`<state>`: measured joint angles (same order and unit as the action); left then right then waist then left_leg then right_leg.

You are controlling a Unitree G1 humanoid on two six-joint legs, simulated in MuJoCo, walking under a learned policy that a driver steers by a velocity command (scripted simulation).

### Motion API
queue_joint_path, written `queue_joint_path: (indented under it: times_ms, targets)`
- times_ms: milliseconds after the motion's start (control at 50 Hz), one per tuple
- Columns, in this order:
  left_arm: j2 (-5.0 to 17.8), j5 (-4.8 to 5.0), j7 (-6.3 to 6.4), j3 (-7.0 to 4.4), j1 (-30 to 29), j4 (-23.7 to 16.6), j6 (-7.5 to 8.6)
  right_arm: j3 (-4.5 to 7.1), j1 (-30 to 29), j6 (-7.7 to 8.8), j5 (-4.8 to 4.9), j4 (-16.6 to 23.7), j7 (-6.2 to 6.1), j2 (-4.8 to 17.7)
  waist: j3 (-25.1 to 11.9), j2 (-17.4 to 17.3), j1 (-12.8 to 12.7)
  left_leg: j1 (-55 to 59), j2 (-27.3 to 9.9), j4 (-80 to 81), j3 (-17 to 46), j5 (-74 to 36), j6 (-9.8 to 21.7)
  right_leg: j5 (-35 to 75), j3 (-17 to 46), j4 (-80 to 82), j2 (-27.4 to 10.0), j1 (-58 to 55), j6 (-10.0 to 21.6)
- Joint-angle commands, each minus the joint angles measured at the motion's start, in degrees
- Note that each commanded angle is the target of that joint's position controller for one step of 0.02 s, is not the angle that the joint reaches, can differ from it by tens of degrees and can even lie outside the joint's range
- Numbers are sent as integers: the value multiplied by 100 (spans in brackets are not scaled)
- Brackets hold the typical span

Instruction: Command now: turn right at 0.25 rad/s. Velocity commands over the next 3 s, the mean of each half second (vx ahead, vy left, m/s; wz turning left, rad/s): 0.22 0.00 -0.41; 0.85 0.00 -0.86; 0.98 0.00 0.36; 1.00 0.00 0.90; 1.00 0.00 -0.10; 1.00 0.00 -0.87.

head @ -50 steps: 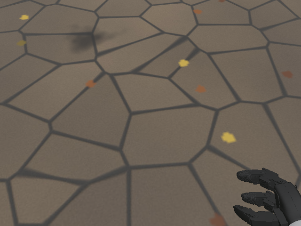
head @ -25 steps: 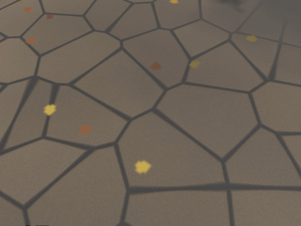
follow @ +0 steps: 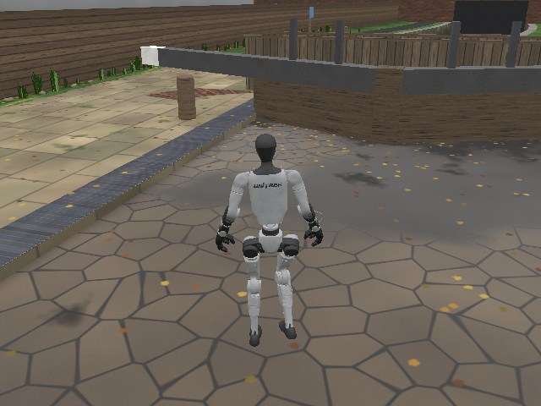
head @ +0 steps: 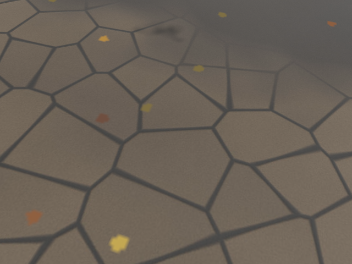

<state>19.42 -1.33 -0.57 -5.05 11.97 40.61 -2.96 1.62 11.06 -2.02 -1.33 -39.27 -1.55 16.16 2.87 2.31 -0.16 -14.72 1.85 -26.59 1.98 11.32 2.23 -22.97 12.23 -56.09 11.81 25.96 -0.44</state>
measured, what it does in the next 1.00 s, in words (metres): walks ahead, turning right: right foot, then left foot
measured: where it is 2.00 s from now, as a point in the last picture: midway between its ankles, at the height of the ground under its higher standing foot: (312, 167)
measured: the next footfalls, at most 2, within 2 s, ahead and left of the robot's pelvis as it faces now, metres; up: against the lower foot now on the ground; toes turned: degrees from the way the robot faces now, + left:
right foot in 0.28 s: -0.01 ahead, -0.10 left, +0.00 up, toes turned +3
left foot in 0.58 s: +0.18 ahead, +0.12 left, +0.00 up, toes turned -19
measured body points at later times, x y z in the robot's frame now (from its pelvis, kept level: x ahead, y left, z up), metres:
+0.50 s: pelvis +0.04 +0.01 +0.01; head +0.04 -0.01 +0.45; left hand +0.10 +0.30 -0.11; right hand +0.16 -0.29 -0.09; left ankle +0.11 +0.13 -0.71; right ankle -0.05 -0.10 -0.74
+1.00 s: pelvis +0.26 -0.09 -0.03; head +0.29 -0.12 +0.42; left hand +0.62 -0.08 -0.08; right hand +0.04 -0.27 -0.16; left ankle +0.14 +0.14 -0.74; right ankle +0.35 -0.27 -0.71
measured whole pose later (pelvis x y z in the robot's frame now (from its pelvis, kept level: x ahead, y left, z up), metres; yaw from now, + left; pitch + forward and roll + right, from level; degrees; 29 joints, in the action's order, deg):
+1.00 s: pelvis +0.26 -0.09 -0.03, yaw -38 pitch +3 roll +1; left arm 17.8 -2.3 -6.4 -1.5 -3.0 34.6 -0.6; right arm 2.7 30.0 4.9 -2.2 -51.1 -0.7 16.9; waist 1.7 0.6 5.0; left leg 15.4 -3.1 -9.3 -18.5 25.0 -5.5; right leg -8.7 -5.9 -48.0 -2.3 43.0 9.0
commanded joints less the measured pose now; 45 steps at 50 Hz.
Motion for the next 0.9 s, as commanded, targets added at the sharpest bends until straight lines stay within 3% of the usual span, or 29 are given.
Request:
queue_joint_path:
  times_ms: [20, 120, 180, 240, 260, 280, 300, 320, 340, 360, 400, 420, 500, 540, 560, 580, 600, 620, 640, 660, 680, 720, 740, 820, 900]
  targets:
    - [426, 40, -16, -87, 451, -70, -18, 161, -383, 121, 32, 419, 18, 658, -369, -922, -160, 425, -1239, 889, 1182, -1560, 833, -110, -195, -884, -151, 98, -161]
    - [184, 110, 37, 87, 22, -2, -92, 170, 192, 142, 29, 82, 16, 705, -440, -1170, 186, 1145, -1220, 787, 1173, -1354, 807, -423, -417, 835, -443, -246, -228]
    - [130, 157, 91, 179, -3, 146, -85, 210, 283, 70, -9, -91, 75, 797, -435, -1418, 226, 969, -1206, 749, 1170, -1523, 848, -535, -916, 2075, -624, -1020, -75]
    - [214, 174, 112, 188, 260, 305, 27, 347, 285, -11, 72, -185, 42, 1066, -535, -1260, 17, 972, -1278, 281, 901, -2167, 692, 590, -1130, 3277, -626, -1532, 156]
    - [289, 121, 115, 187, 363, 324, 77, 376, 363, -12, 61, -190, 36, 1077, -825, -1076, 5, 703, -1241, 294, 834, -704, 523, 599, -955, 3552, -668, -1993, 352]
    - [557, -2, 90, 122, 558, 367, 119, 361, 138, -32, 40, -47, 42, 925, -795, -533, -78, -263, -939, -137, 595, 1657, 317, -656, -130, 3705, -1132, -2493, 751]
    - [1091, -36, 31, -45, 977, 404, 127, 261, -531, -31, 28, 348, 71, 623, -290, 614, -403, -1947, -87, -1187, -265, 2580, -21, -2606, 1882, 4393, -2304, -2689, 1473]
    - [1239, -25, -14, -139, 1125, 492, 168, 246, -1248, 8, -36, 618, 88, 676, 507, 1124, -767, -2819, 159, -2134, -166, 2091, -78, -3368, 3281, 5118, -2928, -2218, 1966]
    - [895, 10, 36, -45, 794, 447, 213, 279, -1258, 87, 21, 648, 114, 774, 835, 755, -482, -2934, -164, -2497, 181, 1444, -121, -2850, 3035, 5097, -2813, -1955, 1922]
    - [712, 56, 63, -5, 514, 395, 264, 288, -1000, 177, 41, 524, 165, 791, 716, 613, -257, -2727, -259, -2443, 216, 992, -227, -2118, 2529, 4981, -2498, -1881, 1715]
    - [665, 57, 68, -16, 354, 337, 371, 309, -696, 280, -113, 349, 286, 796, 260, 531, -122, -2217, -246, -2335, 103, 623, -425, -1047, 1854, 4796, -1988, -1968, 1507]
    - [671, 68, 49, -30, 391, 334, 410, 294, -715, 289, -116, 342, 329, 734, 117, 542, -143, -1951, -184, -2183, 11, 549, -497, -794, 1678, 4731, -1831, -1860, 1472]
    - [841, 94, -5, -146, 381, 244, 474, 197, -1192, 276, 68, 617, 328, 537, 173, 668, -222, -902, -45, -849, -12, 557, -644, -492, 1699, 4447, -1578, -1130, 1328]
    - [897, 77, -26, -183, 30, 75, 487, 230, -633, 311, 175, 481, 230, 621, 40, 540, 140, 581, 17, -192, -61, 259, -595, -453, 1797, 4167, -1491, -296, 1136]
    - [799, 66, -29, -164, -51, 26, 504, 294, -54, 360, 172, 308, 134, 785, -111, 235, 438, 1633, -23, 19, -88, 182, -527, -542, 1689, 3666, -1293, 319, 982]
    - [578, 59, -46, -99, -126, -29, 564, 381, 695, 432, 92, 137, 30, 1103, -413, -260, 813, 2759, -369, 79, 110, 525, -422, -764, 1292, 2695, -956, 1046, 796]
    - [18, 187, -49, 68, -85, -247, 647, 499, 1333, 513, -124, 112, -48, 1721, -1076, -1749, 1043, 3549, -1934, 989, 1975, 2660, -146, -1126, 253, 727, -287, 1670, 577]
    - [-23, 191, -20, 146, -254, -500, 612, 579, 1034, 480, -186, 98, -48, 1985, -1019, -2075, 714, 2932, -2832, 1703, 3973, 4008, 230, -608, -222, -477, -542, 2361, 534]
    - [299, 65, -23, 107, -489, -482, 526, 461, 582, 481, -172, 233, 3, 1461, -494, -1130, 522, 2241, -2758, 1610, 3569, 3762, 267, -37, -380, -1052, -1104, 2406, 534]
    - [401, -41, -127, 64, -535, -436, 499, 360, 408, 498, -128, 274, 36, 1115, -304, -706, 412, 1846, -2444, 1502, 2747, 3173, 231, 309, -469, -1139, -1242, 2330, 517]
    - [383, -67, -248, 52, -371, -369, 464, 300, 306, 513, -124, 275, 53, 951, -312, -730, 267, 1650, -2147, 1541, 2048, 2665, 164, 553, -552, -1181, -1387, 2164, 465]
    - [314, -93, -440, 71, -427, -413, 363, 265, 500, 587, -78, 123, 53, 880, -150, -969, 247, 1406, -1850, 1754, 1140, 1957, 161, 948, -780, -1577, -1530, 2250, 386]
    - [252, -73, -480, 97, -509, -474, 335, 274, 615, 639, -60, 49, 85, 883, -94, -931, 237, 1393, -1824, 1813, 868, 1689, 161, 1152, -794, -1710, -1566, 2374, 378]
    - [216, -51, -529, 142, -1113, -734, 273, 248, 1017, 782, -58, -245, 136, 705, 280, -696, 233, 1455, -1862, 2010, -132, 786, 179, 1692, -778, -1642, -1659, 2894, 371]
    - [143, -70, -639, 250, -1903, -1023, 256, 250, 1254, 847, -99, -527, 112, 674, 756, -591, 299, 1370, -1704, 2411, -1215, -100, 133, 1947, -1472, -254, -1716, 2488, 577]
Over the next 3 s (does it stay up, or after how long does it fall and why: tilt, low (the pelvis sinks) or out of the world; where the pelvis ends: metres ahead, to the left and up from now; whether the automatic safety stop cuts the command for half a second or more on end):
stays up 1.88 -0.72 -0.01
